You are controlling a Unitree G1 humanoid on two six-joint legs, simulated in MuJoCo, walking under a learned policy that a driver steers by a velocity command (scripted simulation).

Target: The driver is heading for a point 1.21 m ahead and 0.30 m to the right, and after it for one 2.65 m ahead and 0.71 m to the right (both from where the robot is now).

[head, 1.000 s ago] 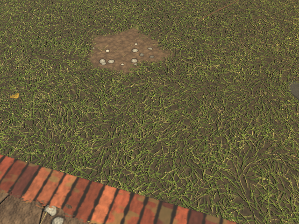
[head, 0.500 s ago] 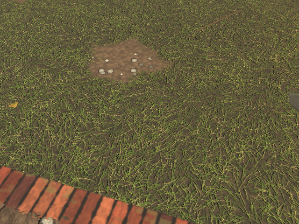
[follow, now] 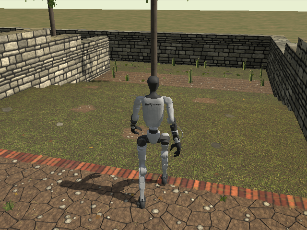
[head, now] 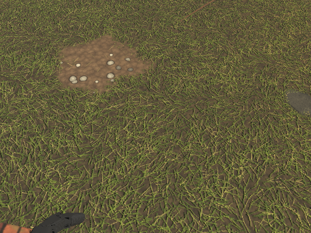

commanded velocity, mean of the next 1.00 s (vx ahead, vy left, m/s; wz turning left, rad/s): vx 0.49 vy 0.00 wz -0.13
